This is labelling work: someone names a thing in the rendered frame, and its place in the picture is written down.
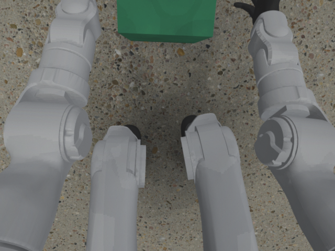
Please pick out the right robot upper arm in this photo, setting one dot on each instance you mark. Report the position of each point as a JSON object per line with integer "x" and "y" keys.
{"x": 300, "y": 153}

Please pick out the left robot forearm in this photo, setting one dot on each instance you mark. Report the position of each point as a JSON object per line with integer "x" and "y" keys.
{"x": 67, "y": 56}

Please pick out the left robot thigh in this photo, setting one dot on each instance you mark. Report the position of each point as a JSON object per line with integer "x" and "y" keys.
{"x": 112, "y": 218}

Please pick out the right robot hand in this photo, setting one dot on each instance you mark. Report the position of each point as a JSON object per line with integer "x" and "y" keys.
{"x": 260, "y": 7}

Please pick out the left robot upper arm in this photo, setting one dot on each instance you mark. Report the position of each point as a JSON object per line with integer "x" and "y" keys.
{"x": 43, "y": 140}

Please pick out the carton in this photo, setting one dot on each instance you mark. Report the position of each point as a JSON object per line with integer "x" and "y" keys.
{"x": 178, "y": 21}

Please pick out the right robot forearm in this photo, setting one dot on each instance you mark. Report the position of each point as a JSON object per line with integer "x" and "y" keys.
{"x": 278, "y": 73}

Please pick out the right robot foot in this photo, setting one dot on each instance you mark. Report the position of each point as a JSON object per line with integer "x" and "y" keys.
{"x": 185, "y": 123}

